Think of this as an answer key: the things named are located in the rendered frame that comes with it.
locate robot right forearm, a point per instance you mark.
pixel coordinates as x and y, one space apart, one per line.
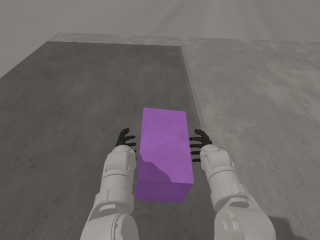
224 181

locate robot right upper arm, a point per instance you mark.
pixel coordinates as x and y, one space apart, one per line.
238 223

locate robot left forearm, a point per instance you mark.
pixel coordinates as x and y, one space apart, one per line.
115 195

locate robot left upper arm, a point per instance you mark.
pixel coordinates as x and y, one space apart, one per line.
118 226

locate robot right hand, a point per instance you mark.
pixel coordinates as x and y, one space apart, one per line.
204 139

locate robot left hand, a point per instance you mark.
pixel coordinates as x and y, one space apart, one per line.
122 138

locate carton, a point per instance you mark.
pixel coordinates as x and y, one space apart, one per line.
165 171

